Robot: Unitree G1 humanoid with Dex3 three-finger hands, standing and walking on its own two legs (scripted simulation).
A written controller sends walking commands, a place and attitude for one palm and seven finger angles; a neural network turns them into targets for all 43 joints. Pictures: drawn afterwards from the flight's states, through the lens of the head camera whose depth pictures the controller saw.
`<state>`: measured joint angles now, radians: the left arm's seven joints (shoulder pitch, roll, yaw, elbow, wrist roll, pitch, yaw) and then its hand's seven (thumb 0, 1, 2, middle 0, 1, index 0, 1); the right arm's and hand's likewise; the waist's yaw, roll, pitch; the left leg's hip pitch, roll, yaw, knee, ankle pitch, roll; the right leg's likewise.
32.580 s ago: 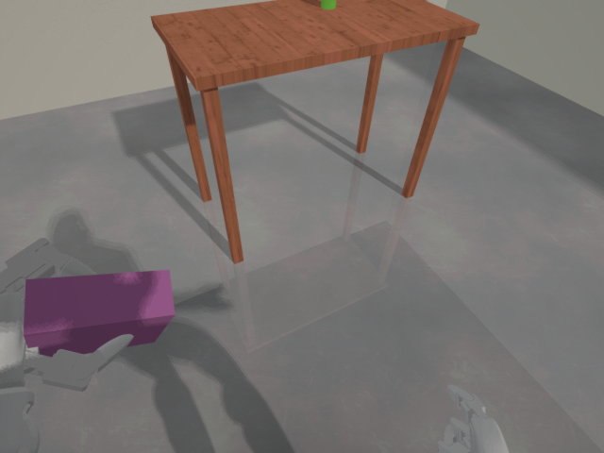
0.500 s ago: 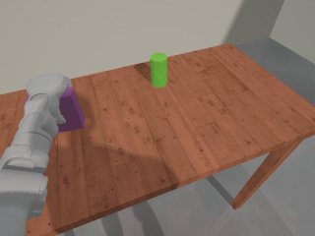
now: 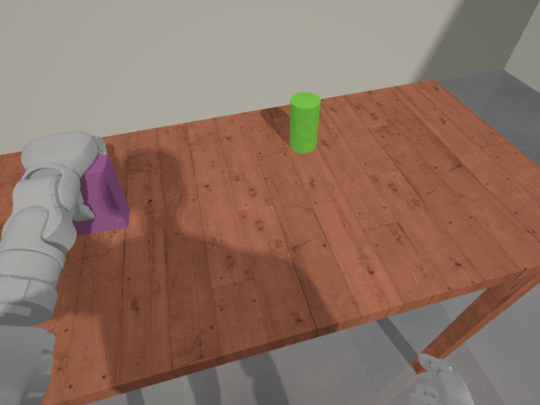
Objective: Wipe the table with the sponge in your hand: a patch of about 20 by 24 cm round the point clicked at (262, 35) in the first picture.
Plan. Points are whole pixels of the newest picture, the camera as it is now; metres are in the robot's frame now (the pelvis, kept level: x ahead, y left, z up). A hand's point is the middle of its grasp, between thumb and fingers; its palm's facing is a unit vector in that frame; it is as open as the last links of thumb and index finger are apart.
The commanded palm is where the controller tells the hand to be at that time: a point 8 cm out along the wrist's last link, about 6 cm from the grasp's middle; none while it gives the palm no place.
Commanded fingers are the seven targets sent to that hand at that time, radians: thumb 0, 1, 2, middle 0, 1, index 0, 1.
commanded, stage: wipe back along the first lane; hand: left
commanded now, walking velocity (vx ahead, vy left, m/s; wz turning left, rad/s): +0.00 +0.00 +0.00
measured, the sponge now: (85, 206) +0.37 +0.33 +0.09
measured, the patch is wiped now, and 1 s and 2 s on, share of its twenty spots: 1.00 1.00 1.00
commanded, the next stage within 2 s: lift the sponge slowly off the table in 1.72 s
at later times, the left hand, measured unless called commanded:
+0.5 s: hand (70, 197) +0.36 +0.33 +0.13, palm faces -0.02 -0.03 -1.00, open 9.3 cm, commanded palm +0.32 +0.32 +0.17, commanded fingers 0.00 0.10 1.30 -1.20 -1.60 -1.20 -1.60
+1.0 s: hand (65, 222) +0.31 +0.31 +0.12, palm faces +0.01 -0.03 -1.00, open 9.3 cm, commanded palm +0.28 +0.30 +0.16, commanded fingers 0.00 0.10 1.30 -1.20 -1.60 -1.20 -1.60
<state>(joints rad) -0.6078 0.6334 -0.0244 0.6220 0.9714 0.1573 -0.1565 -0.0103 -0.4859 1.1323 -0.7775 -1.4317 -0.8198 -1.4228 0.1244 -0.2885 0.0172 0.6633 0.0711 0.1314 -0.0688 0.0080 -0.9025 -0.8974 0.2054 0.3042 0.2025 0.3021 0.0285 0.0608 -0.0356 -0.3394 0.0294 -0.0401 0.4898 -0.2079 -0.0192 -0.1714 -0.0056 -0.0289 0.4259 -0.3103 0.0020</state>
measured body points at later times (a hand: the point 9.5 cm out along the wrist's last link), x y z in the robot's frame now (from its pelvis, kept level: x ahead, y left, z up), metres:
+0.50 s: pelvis +0.00 +0.01 +0.00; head +0.01 -0.01 +0.45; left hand +0.36 +0.33 +0.18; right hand +0.15 -0.25 -0.12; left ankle +0.03 +0.13 -0.74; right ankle -0.06 -0.13 -0.74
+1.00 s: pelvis +0.00 +0.00 +0.00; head +0.00 -0.03 +0.45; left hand +0.31 +0.31 +0.18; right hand +0.20 -0.23 -0.10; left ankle +0.03 +0.13 -0.74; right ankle -0.06 -0.13 -0.74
